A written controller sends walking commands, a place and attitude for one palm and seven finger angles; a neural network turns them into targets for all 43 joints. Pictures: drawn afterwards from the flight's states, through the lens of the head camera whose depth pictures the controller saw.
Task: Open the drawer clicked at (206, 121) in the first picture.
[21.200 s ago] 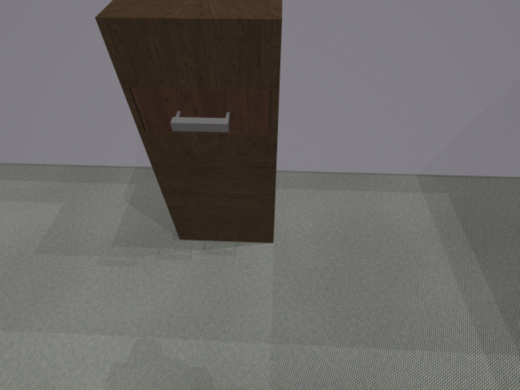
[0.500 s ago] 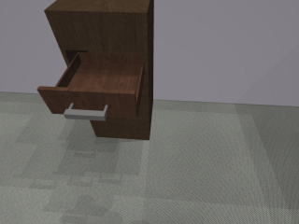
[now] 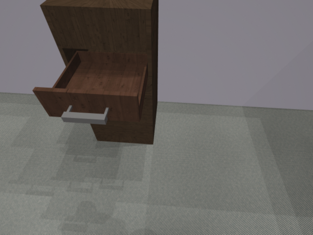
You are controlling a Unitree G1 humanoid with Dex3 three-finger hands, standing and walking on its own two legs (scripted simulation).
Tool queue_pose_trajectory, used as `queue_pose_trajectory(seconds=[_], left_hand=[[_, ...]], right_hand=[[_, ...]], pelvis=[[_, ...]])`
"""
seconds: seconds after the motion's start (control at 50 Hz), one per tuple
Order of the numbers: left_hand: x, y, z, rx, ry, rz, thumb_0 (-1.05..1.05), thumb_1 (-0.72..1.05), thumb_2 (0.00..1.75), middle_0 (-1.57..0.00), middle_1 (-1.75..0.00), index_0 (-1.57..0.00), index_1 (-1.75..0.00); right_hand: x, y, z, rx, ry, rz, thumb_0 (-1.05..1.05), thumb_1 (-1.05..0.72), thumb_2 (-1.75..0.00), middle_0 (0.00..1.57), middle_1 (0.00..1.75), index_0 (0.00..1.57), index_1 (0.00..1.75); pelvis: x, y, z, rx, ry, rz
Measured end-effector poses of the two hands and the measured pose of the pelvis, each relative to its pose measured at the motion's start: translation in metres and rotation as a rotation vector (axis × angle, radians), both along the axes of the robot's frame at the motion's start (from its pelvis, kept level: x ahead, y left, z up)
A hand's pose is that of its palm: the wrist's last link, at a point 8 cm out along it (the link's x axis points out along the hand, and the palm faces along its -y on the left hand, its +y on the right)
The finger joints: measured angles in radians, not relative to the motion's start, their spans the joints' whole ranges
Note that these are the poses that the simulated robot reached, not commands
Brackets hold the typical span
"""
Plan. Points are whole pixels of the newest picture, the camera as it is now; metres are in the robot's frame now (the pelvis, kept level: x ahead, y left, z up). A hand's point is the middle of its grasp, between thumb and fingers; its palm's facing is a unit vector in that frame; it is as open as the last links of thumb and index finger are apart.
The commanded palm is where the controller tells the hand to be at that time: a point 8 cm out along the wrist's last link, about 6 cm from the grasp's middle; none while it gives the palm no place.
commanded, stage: look to check the result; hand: left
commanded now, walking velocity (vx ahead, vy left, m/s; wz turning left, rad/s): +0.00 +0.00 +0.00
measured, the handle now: (86, 113) +0.53 +0.30 -0.07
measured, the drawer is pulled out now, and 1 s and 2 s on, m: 0.29 0.29 0.29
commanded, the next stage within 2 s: stand and wait in 0.42 s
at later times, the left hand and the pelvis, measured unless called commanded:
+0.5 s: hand out of the picture +0.02 +0.17 -0.17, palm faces +0.04 -0.98 -0.21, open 7.4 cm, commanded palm none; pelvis +0.01 -0.01 +0.00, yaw +0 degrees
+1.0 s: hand out of the picture +0.04 +0.18 -0.17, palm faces +0.03 -0.97 -0.24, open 7.4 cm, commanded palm none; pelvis +0.02 -0.02 +0.00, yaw +0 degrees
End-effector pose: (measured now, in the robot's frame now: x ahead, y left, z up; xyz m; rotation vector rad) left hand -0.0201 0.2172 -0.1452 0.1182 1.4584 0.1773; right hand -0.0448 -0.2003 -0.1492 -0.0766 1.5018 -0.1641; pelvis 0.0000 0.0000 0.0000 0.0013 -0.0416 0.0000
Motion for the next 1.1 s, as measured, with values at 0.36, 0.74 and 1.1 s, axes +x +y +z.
queue_pose_trajectory(seconds=[0.36, 0.74, 1.1], left_hand=[[0.025, 0.001, 0.004, 0.017, -0.046, -0.013, 0.0, 0.91, 0.9, -0.2, -0.3, -0.2, -0.3], [0.044, 0.006, 0.008, 0.044, -0.062, -0.027, 0.0, 0.91, 0.9, -0.2, -0.3, -0.2, -0.3], [0.065, 0.009, 0.012, 0.065, -0.084, -0.037, 0.0, 0.91, 0.9, -0.2, -0.3, -0.2, -0.3]], right_hand=[[0.033, -0.008, -0.001, -0.002, -0.062, 0.017, 0.01, -0.91, -0.9, 0.2, 0.3, 0.2, 0.29], [0.051, -0.032, 0.001, -0.032, -0.065, 0.04, 0.01, -0.91, -0.9, 0.2, 0.3, 0.2, 0.29], [0.07, -0.045, 0.001, -0.046, -0.081, 0.056, 0.01, -0.91, -0.9, 0.2, 0.3, 0.2, 0.29]], pelvis=[[0.008, -0.004, 0.001, 0.001, -0.003, 0.001], [0.016, -0.012, 0.003, 0.001, 0.002, 0.002], [0.025, -0.017, 0.003, 0.001, 0.007, 0.005]])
